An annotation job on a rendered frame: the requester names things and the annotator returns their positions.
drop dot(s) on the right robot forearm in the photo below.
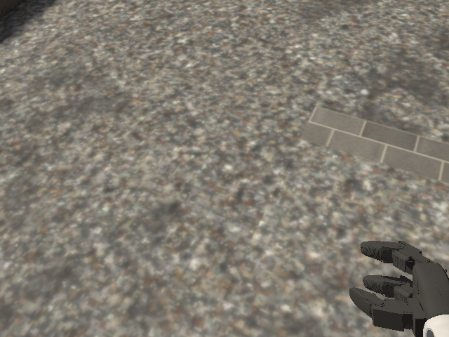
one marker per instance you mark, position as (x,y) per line
(437,326)

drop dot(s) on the robot right hand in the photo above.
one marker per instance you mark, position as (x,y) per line
(416,301)

